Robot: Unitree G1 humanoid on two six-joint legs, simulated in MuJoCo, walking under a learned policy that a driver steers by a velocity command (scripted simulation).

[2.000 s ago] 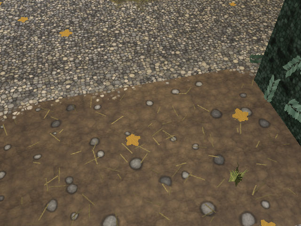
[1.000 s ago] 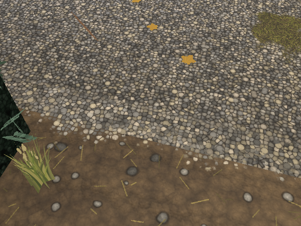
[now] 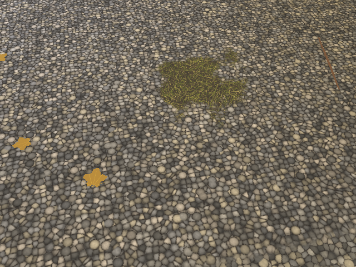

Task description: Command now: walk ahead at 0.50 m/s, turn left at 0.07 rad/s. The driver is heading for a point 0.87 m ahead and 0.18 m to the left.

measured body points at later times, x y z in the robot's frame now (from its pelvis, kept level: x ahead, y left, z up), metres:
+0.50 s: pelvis +0.26 -0.02 +0.01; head +0.27 -0.02 +0.46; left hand +0.38 +0.27 -0.06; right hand +0.37 -0.29 -0.11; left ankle +0.14 +0.09 -0.65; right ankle +0.32 -0.12 -0.73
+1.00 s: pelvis +0.48 +0.13 +0.00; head +0.51 +0.16 +0.45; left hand +0.39 +0.40 -0.13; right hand +0.76 -0.01 -0.08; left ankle +0.50 +0.22 -0.73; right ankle +0.45 -0.07 -0.63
